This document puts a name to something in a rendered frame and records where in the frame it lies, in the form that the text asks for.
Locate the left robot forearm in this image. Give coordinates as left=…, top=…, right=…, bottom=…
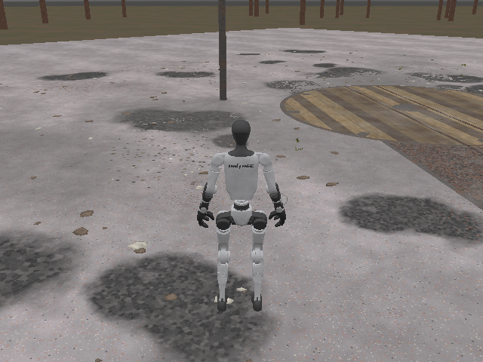
left=198, top=183, right=213, bottom=213

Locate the humanoid robot head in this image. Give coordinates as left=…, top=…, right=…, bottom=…
left=228, top=120, right=254, bottom=157

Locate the right robot foot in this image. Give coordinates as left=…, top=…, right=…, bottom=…
left=251, top=292, right=262, bottom=311

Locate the left robot upper arm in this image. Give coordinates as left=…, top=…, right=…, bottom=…
left=205, top=152, right=226, bottom=194

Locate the right robot upper arm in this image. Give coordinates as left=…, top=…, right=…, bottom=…
left=257, top=152, right=277, bottom=194

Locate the left robot hand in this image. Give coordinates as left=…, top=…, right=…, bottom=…
left=197, top=211, right=214, bottom=228

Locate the right robot hand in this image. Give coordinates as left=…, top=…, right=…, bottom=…
left=269, top=209, right=286, bottom=227

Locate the right robot forearm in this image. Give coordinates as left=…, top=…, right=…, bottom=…
left=269, top=183, right=284, bottom=213

